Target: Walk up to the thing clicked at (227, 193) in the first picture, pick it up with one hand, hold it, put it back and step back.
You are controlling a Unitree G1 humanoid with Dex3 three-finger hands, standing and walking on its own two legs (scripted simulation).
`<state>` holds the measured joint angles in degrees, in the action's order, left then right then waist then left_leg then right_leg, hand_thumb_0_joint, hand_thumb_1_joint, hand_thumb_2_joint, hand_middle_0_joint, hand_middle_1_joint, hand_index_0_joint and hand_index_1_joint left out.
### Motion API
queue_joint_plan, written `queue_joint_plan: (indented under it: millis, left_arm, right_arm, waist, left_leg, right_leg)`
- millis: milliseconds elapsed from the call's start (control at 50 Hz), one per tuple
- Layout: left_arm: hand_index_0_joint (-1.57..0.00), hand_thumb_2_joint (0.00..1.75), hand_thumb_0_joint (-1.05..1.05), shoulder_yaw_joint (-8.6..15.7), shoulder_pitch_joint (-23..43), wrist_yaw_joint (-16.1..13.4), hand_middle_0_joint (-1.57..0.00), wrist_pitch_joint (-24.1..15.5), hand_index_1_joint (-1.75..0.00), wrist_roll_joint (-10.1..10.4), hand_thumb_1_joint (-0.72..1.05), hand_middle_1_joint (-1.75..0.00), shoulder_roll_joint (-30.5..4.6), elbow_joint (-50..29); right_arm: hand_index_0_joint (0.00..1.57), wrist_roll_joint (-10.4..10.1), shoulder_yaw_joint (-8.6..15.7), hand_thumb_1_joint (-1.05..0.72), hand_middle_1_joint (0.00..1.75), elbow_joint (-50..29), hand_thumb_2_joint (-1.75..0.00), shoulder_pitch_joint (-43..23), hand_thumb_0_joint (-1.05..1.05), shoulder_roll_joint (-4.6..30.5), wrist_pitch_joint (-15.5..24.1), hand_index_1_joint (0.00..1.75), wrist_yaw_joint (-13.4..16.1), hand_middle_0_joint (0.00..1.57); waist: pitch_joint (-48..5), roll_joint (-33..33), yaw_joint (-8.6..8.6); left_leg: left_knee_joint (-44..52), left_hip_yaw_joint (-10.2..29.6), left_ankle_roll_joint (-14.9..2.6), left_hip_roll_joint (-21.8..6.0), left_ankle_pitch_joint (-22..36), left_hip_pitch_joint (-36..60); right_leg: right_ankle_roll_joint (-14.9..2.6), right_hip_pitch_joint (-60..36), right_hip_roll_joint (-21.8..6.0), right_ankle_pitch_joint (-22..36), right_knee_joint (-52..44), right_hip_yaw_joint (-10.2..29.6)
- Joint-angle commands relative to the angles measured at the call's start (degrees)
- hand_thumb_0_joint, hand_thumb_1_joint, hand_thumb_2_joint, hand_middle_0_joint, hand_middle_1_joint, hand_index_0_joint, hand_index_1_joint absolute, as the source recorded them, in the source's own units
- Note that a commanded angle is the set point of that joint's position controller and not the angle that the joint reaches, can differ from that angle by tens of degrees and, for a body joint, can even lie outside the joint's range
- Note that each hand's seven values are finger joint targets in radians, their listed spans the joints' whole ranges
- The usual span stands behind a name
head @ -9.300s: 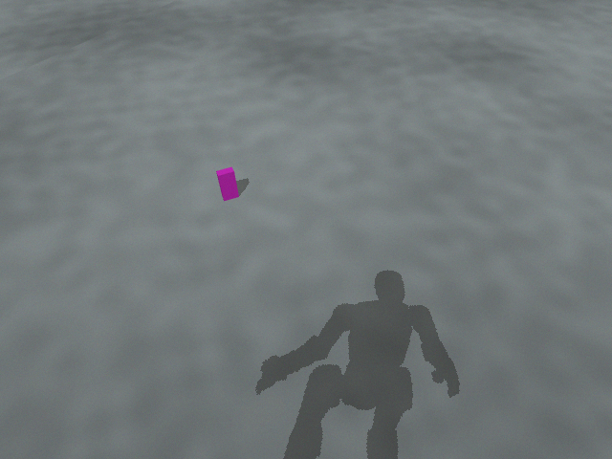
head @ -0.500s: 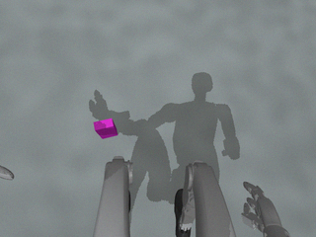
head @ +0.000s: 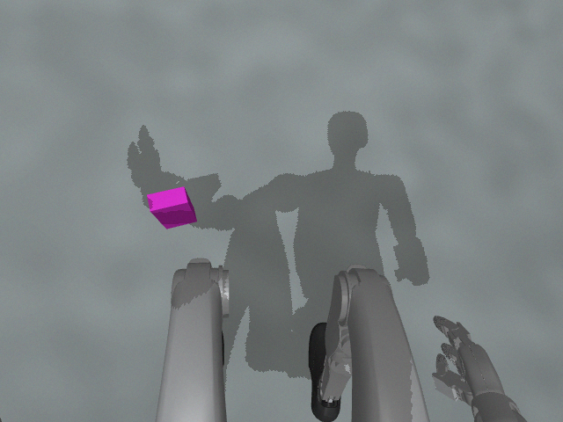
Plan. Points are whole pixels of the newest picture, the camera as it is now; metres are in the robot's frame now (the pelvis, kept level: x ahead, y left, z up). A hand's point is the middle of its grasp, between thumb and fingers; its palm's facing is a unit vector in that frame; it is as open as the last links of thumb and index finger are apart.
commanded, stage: go down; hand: left
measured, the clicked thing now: (174, 209) +0.45 +0.25 -0.35
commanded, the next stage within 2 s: approach in 1.08 s
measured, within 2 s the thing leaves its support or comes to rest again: neither
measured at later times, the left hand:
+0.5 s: hand out of the picture +0.34 +0.43 -0.04, palm faces +0.26 -0.96 -0.10, open 17.7 cm
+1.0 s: hand out of the picture +0.36 +0.44 -0.05, palm faces +0.27 -0.96 -0.08, open 17.7 cm
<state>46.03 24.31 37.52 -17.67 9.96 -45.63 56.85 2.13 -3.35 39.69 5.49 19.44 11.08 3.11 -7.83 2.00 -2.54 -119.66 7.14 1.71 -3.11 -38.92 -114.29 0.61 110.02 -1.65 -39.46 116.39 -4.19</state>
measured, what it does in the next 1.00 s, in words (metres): lowers itself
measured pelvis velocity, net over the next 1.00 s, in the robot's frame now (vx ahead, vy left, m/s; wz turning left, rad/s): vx -0.01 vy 0.00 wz -0.02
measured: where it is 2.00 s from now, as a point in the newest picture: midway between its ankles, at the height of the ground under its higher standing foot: (266, 387)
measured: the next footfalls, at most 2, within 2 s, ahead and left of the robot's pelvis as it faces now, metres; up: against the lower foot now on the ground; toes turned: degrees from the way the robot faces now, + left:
none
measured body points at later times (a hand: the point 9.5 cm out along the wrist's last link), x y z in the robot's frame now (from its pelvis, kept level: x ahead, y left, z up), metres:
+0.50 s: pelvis -0.01 +0.00 -0.04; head +0.19 +0.06 +0.36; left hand +0.33 +0.48 -0.03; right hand +0.14 -0.28 -0.14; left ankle +0.08 +0.13 -0.40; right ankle +0.09 -0.13 -0.40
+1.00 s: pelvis -0.01 +0.00 -0.06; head +0.20 +0.07 +0.34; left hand +0.34 +0.49 -0.04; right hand +0.15 -0.28 -0.16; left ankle +0.08 +0.13 -0.40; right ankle +0.09 -0.13 -0.40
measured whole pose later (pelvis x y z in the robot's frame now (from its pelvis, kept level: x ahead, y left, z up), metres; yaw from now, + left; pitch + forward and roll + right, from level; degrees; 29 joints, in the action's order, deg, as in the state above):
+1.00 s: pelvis -0.01 +0.00 -0.06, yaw -1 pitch +32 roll -7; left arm 49.8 31.6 41.1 -19.6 10.6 -51.5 62.5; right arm 3.2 -5.1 41.2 4.9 20.4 9.6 1.0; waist -5.2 2.6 -3.3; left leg -130.0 8.1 1.6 -2.6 -39.4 -122.9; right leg 1.1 118.4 -1.3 -39.9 126.5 -3.9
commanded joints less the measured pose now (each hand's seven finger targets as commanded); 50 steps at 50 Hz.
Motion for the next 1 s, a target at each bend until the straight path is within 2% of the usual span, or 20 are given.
queue_joint_plan:
  millis: [0, 40, 80, 120, 200, 260, 320, 380, 420, 440, 500, 560, 620, 660, 740, 780, 840, 880, 940, 980]
  left_arm:
    - [-0.07, 0.03, 0.0, 5.37, 8.01, 0.21, -0.06, -3.48, -0.07, 2.37, -0.61, -0.08, -24.79, -10.21]
    - [-0.07, 0.03, 0.0, 4.05, 8.81, 0.72, -0.05, -3.34, -0.06, 2.19, -0.61, -0.08, -22.97, -9.12]
    - [-0.07, 0.02, 0.0, 5.98, 10.47, 0.35, -0.06, -3.5, -0.06, 1.95, -0.61, -0.07, -26.74, -10.17]
    - [-0.07, 0.03, 0.0, 4.7, 9.9, 0.71, -0.06, -3.37, -0.06, 1.72, -0.61, -0.07, -24.76, -8.35]
    - [-0.07, 0.01, 0.0, 5.05, 12.93, 0.81, -0.06, -3.79, -0.05, 1.67, -0.61, -0.06, -26.97, -8.24]
    - [-0.07, 0.01, 0.0, 5.54, 13.31, 1.1, -0.05, -4.12, -0.05, 1.94, -0.61, -0.07, -27.75, -7.87]
    - [-0.07, 0.01, 0.0, 4.81, 13.56, 1.51, -0.05, -3.88, -0.05, 2.01, -0.61, -0.07, -27.13, -5.8]
    - [-0.07, 0.01, 0.0, 6.32, 14.91, 1.43, -0.05, -4.22, -0.04, 1.91, -0.61, -0.06, -30.73, -7.83]
    - [-0.07, 0.01, 0.0, 5.71, 11.93, 1.82, -0.05, -3.9, -0.05, 2.08, -0.61, -0.07, -28.01, -5.09]
    - [-0.07, 0.01, 0.0, 4.8, 12.92, 2.0, -0.05, -3.79, -0.05, 2.3, -0.61, -0.07, -27.17, -4.41]
    - [-0.07, 0.0, 0.0, 6.59, 13.79, 1.92, -0.05, -4.26, -0.04, 2.4, -0.61, -0.06, -30.51, -7.61]
    - [-0.07, 0.01, 0.0, 5.37, 13.35, 2.28, -0.05, -4.09, -0.04, 2.5, -0.61, -0.06, -27.67, -5.75]
    - [-0.07, 0.0, 0.0, 7.1, 14.64, 1.98, -0.05, -4.78, -0.04, 2.63, -0.61, -0.06, -30.81, -8.2]
    - [-0.07, 0.0, 0.0, 6.56, 12.87, 2.39, -0.05, -4.4, -0.04, 2.99, -0.61, -0.06, -28.71, -5.27]
    - [-0.07, 0.0, 0.0, 7.33, 13.96, 2.73, -0.06, -4.75, -0.04, 3.1, -0.61, -0.06, -29.99, -5.99]
    - [-0.07, 0.0, 0.0, 7.26, 15.6, 2.94, -0.05, -4.95, -0.03, 2.77, -0.61, -0.05, -31.08, -6.67]
    - [-0.07, 0.0, 0.0, 6.75, 15.26, 3.21, -0.05, -5.02, -0.03, 2.93, -0.61, -0.05, -29.32, -4.53]
    - [-0.07, 0.0, 0.0, 7.67, 16.0, 3.2, -0.05, -5.31, -0.03, 2.98, -0.61, -0.05, -31.23, -5.66]
    - [-0.07, 0.0, 0.0, 6.99, 15.4, 3.49, -0.05, -5.29, -0.03, 2.77, -0.61, -0.05, -29.48, -4.23]
    - [-0.08, 0.0, 0.0, 7.64, 16.66, 3.38, -0.06, -5.46, -0.04, 2.79, -0.61, -0.05, -30.87, -5.16]
  right_arm:
    - [0.2, 0.11, 4.34, -0.89, 0.3, -3.51, -0.9, 7.27, 0.0, 13.15, 1.45, 0.3, 1.15, 0.2]
    - [0.2, 0.22, 4.27, -0.89, 0.3, -2.55, -0.9, 7.38, 0.0, 13.13, 1.37, 0.3, 1.05, 0.2]
    - [0.2, 0.21, 4.09, -0.89, 0.3, -3.59, -0.9, 7.32, 0.0, 13.23, 1.28, 0.3, 1.03, 0.2]
    - [0.2, 0.38, 3.94, -0.89, 0.3, -2.89, -0.9, 7.07, 0.0, 13.33, 1.13, 0.3, 0.87, 0.2]
    - [0.2, 0.43, 3.66, -0.89, 0.3, -2.81, -0.9, 6.99, 0.0, 13.29, 1.04, 0.3, 0.57, 0.2]
    - [0.2, 0.57, 3.23, -0.89, 0.3, -2.48, -0.9, 7.04, 0.0, 13.28, 0.9, 0.3, 0.43, 0.2]
    - [0.2, 0.51, 3.0, -0.89, 0.3, -2.1, -0.9, 7.61, 0.0, 13.45, 0.77, 0.3, 0.29, 0.2]
    - [0.2, 0.42, 3.01, -0.89, 0.3, -2.38, -0.9, 7.45, 0.0, 13.74, 0.7, 0.3, 0.13, 0.2]
    - [0.2, 0.29, 3.01, -0.89, 0.3, -1.93, -0.9, 7.64, 0.0, 13.76, 0.58, 0.3, 0.0, 0.2]
    - [0.2, 0.32, 2.95, -0.89, 0.3, -2.02, -0.9, 7.8, 0.0, 13.78, 0.6, 0.3, -0.13, 0.2]
    - [0.2, 0.11, 2.97, -0.89, 0.3, -1.98, -0.9, 7.82, 0.0, 14.02, 0.4, 0.3, -0.21, 0.2]
    - [0.2, 0.17, 3.17, -0.89, 0.3, -1.59, -0.9, 7.89, 0.0, 14.24, 0.31, 0.3, -0.36, 0.2]
    - [0.2, 0.07, 3.08, -0.89, 0.3, -1.69, -0.9, 7.86, 0.0, 14.26, 0.21, 0.3, -0.52, 0.2]
    - [0.2, 0.23, 2.9, -0.9, 0.3, -1.56, -0.9, 8.08, 0.0, 14.36, 0.16, 0.3, -0.65, 0.2]
    - [0.2, 0.45, 2.8, -0.9, 0.3, -1.08, -0.9, 8.23, 0.0, 14.35, 0.04, 0.3, -0.77, 0.2]
    - [0.2, 0.46, 2.98, -0.9, 0.3, -1.33, -0.9, 7.96, 0.0, 14.6, -0.06, 0.3, -0.7, 0.2]
    - [0.2, 0.67, 2.88, -0.89, 0.3, -1.15, -0.9, 7.9, 0.0, 14.26, -0.07, 0.3, -0.9, 0.2]
    - [0.2, 0.85, 2.67, -0.9, 0.3, -1.09, -0.9, 7.87, 0.0, 14.25, -0.18, 0.3, -0.89, 0.2]
    - [0.2, 0.93, 2.63, -0.9, 0.3, -0.87, -0.9, 7.91, 0.0, 14.41, -0.33, 0.3, -1.09, 0.2]
    - [0.2, 0.9, 2.64, -0.9, 0.3, -1.24, -0.9, 7.93, 0.0, 14.48, -0.38, 0.3, -1.13, 0.2]
  waist:
    - [-34.24, -13.77, 3.31]
    - [-33.07, -14.25, 2.66]
    - [-34.13, -13.53, 3.06]
    - [-32.24, -14.29, 2.85]
    - [-30.97, -13.38, 2.4]
    - [-31.79, -13.33, 2.72]
    - [-30.83, -13.08, 1.95]
    - [-32.3, -13.78, 2.9]
    - [-31.03, -13.81, 2.87]
    - [-30.83, -12.64, 1.75]
    - [-32.72, -14.96, 3.56]
    - [-30.63, -14.9, 2.2]
    - [-31.2, -15.65, 3.16]
    - [-31.46, -14.14, 2.59]
    - [-31.85, -14.82, 3.0]
    - [-32.6, -15.16, 2.25]
    - [-31.32, -12.4, 1.82]
    - [-32.12, -13.52, 2.45]
    - [-31.54, -14.01, 1.95]
    - [-31.84, -13.59, 1.95]
  left_leg:
    - [15.07, -3.28, -2.58, 0.8, 11.05, 27.42]
    - [14.75, -2.68, -2.43, 0.73, 11.24, 27.75]
    - [14.07, -3.32, -2.65, 0.89, 9.96, 25.56]
    - [14.3, -2.89, -2.51, 0.74, 8.21, 25.29]
    - [13.62, -2.93, -2.84, 0.64, 3.69, 22.5]
    - [12.25, -3.61, -2.95, 0.93, 4.67, 21.42]
    - [11.67, -3.41, -2.9, 0.9, 5.08, 20.84]
    - [11.23, -3.7, -3.02, 0.96, 4.07, 20.42]
    - [11.48, -3.15, -2.81, 0.89, 4.74, 20.91]
    - [10.54, -3.43, -2.89, 0.98, 5.01, 19.82]
    - [10.69, -3.31, -2.71, 0.91, 6.3, 21.42]
    - [10.36, -2.66, -2.66, 0.69, 5.74, 21.34]
    - [10.61, -2.62, -2.73, 0.67, 4.37, 20.91]
    - [9.34, -3.01, -2.67, 0.75, 6.47, 20.78]
    - [8.41, -3.31, -2.67, 0.74, 8.24, 20.76]
    - [8.11, -3.09, -2.73, 0.76, 7.85, 21.09]
    - [6.9, -3.79, -3.04, 0.95, 7.79, 18.58]
    - [6.4, -4.2, -3.07, 1.02, 7.74, 18.47]
    - [6.35, -3.71, -2.8, 0.92, 9.04, 19.03]
    - [6.33, -3.74, -2.89, 0.95, 8.01, 18.76]
  right_leg:
    - [-2.82, -14.48, 2.18, 9.36, -10.58, -0.59]
    - [-3.03, -11.79, 2.2, 9.36, -9.41, -1.04]
    - [-2.81, -13.66, 2.2, 8.49, -9.6, -0.84]
    - [-2.92, -11.65, 2.22, 7.4, -8.53, -1.19]
    - [-2.65, -10.46, 2.34, 4.03, -8.4, -1.29]
    - [-2.66, -11.07, 2.33, 4.53, -7.81, -1.02]
    - [-2.73, -10.05, 2.34, 4.68, -7.12, -1.31]
    - [-2.69, -10.46, 2.39, 3.73, -6.97, -1.13]
    - [-2.8, -8.85, 2.42, 4.55, -5.84, -1.71]
    - [-2.73, -9.19, 2.39, 4.48, -6.27, -1.54]
    - [-2.95, -8.49, 2.39, 5.42, -5.0, -1.56]
    - [-2.93, -6.35, 2.34, 5.56, -4.18, -1.92]
    - [-2.89, -6.2, 2.42, 4.48, -3.86, -1.91]
    - [-2.89, -6.92, 2.39, 5.71, -3.59, -1.82]
    - [-2.96, -7.04, 2.34, 6.89, -2.95, -1.66]
    - [-2.96, -6.43, 2.32, 6.62, -2.87, -1.73]
    - [-2.72, -7.31, 2.4, 6.34, -3.44, -1.38]
    - [-2.72, -8.05, 2.4, 6.38, -3.36, -1.15]
    - [-2.89, -6.95, 2.38, 7.34, -2.1, -1.77]
    - [-2.79, -7.2, 2.47, 6.48, -2.67, -1.73]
